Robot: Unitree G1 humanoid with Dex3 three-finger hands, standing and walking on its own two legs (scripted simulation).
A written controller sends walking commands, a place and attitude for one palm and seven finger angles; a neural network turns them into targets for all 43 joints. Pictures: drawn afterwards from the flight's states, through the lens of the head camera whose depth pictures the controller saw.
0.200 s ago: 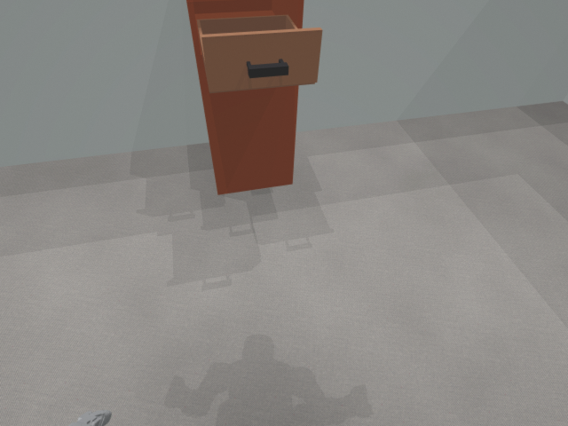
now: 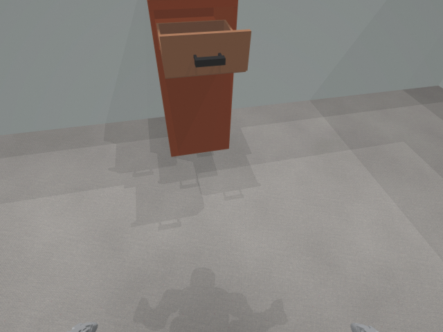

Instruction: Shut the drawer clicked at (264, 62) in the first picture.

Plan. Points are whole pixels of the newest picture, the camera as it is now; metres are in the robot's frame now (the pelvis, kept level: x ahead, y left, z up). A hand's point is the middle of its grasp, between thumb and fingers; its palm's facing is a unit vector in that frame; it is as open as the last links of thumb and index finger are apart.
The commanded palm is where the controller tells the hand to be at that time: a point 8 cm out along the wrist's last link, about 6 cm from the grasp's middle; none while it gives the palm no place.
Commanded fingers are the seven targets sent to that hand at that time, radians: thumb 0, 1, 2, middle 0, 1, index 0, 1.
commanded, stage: stand and wait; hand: left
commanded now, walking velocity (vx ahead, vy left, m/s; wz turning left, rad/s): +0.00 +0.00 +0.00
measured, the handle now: (208, 58) +1.04 +0.12 +0.02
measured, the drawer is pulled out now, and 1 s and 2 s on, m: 0.28 0.28 0.28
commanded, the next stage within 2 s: look at it before walking up in 0.72 s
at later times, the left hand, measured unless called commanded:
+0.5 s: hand out of the picture +0.06 +0.23 -0.15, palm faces -0.03 -0.94 -0.34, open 7.4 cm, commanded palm none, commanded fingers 0.00 0.90 0.90 -0.20 -0.30 -0.20 -0.30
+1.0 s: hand out of the picture +0.07 +0.22 -0.15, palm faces -0.04 -0.94 -0.33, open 7.4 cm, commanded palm none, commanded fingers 0.00 0.90 0.90 -0.20 -0.30 -0.20 -0.30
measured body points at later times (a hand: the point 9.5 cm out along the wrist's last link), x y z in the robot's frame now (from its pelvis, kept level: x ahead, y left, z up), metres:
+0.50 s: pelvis -0.01 -0.02 +0.01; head -0.01 -0.02 +0.46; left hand +0.06 +0.28 -0.13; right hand +0.06 -0.32 -0.13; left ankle -0.01 +0.10 -0.74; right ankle -0.01 -0.14 -0.74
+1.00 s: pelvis -0.01 -0.02 +0.01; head -0.01 -0.02 +0.46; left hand +0.07 +0.27 -0.13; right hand +0.06 -0.32 -0.13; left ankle -0.01 +0.10 -0.74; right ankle -0.01 -0.14 -0.74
